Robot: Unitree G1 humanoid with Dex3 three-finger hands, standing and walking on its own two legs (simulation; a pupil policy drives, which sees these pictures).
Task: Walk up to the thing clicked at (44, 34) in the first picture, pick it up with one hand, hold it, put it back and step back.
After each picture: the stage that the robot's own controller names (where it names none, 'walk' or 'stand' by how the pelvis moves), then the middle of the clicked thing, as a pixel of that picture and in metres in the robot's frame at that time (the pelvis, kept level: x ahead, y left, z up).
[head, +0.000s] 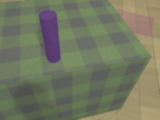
stand; (51, 39) +0.58 +0.15 +0.02
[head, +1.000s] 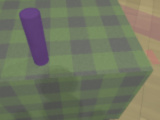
rise first; (36, 40) +0.51 +0.21 +0.04
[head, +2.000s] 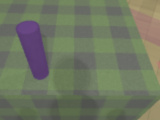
stand; (35, 54) +0.44 +0.19 +0.04
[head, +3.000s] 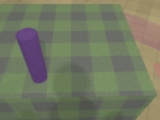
stand; (34, 59) +0.45 +0.20 +0.02
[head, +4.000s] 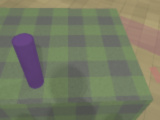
stand; (30, 64) +0.43 +0.21 +0.02
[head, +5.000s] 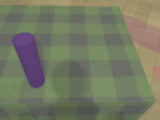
stand; (31, 63) +0.43 +0.21 +0.02
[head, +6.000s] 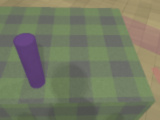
stand; (32, 64) +0.43 +0.21 +0.02
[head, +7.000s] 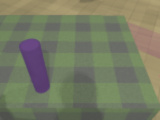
rise first; (36, 69) +0.42 +0.21 +0.02
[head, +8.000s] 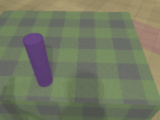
go down; (40, 63) +0.44 +0.21 +0.02
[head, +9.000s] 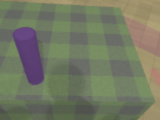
go down; (31, 59) +0.44 +0.19 +0.03
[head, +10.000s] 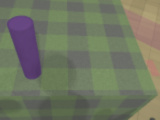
go down; (27, 52) +0.44 +0.19 +0.05
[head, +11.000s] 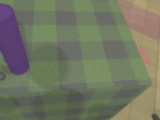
close in; (11, 45) +0.44 +0.21 +0.08
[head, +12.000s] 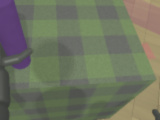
close; (12, 37) +0.45 +0.20 +0.09
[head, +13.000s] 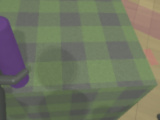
lift; (9, 58) +0.39 +0.22 +0.09
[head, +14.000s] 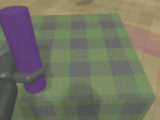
lift; (26, 54) +0.34 +0.17 +0.20
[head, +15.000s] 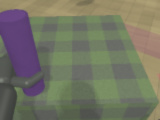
hold; (25, 58) +0.32 +0.17 +0.19
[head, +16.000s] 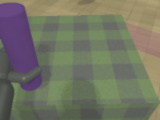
hold; (22, 53) +0.33 +0.17 +0.21
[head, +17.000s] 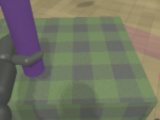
crouch; (25, 38) +0.38 +0.17 +0.22
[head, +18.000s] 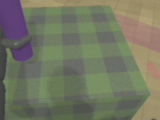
lower; (13, 23) +0.46 +0.20 +0.20
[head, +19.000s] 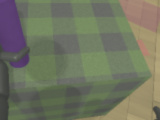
lower; (10, 35) +0.46 +0.19 +0.09
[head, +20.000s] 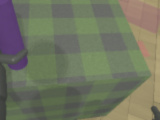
lower; (9, 37) +0.45 +0.20 +0.09
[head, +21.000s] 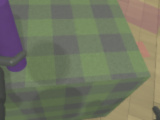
lower; (7, 39) +0.45 +0.20 +0.09
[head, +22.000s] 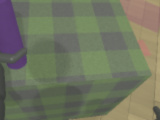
lower; (8, 36) +0.46 +0.20 +0.09
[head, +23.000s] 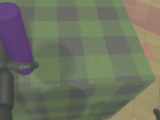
open; (17, 45) +0.43 +0.19 +0.09
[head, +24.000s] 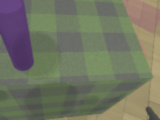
sink last; (17, 40) +0.43 +0.18 +0.09
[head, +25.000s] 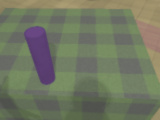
sink last; (42, 58) +0.44 +0.19 +0.06
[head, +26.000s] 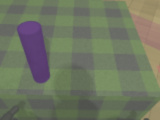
stand; (36, 56) +0.43 +0.18 +0.07
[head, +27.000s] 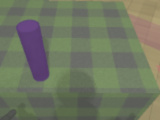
stand; (35, 54) +0.44 +0.19 +0.07
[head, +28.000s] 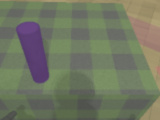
stand; (35, 56) +0.44 +0.18 +0.07
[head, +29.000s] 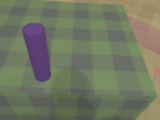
stand; (39, 56) +0.44 +0.18 +0.05
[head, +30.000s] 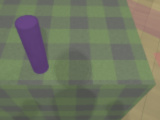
walk; (34, 48) +0.46 +0.19 +0.03
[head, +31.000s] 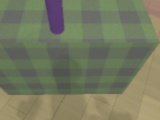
walk; (54, 8) +0.65 +0.14 +0.04
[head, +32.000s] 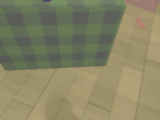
walk; out of the picture +0.95 +0.24 +0.04
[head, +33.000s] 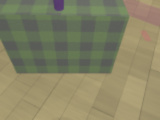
stand; out of the picture +1.03 +0.18 +0.02
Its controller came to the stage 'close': yes
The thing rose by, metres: 0.21
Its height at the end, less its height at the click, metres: +0.00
